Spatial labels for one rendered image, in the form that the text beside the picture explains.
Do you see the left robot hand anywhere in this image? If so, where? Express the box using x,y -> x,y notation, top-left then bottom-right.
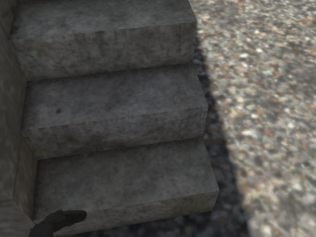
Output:
29,209 -> 87,237

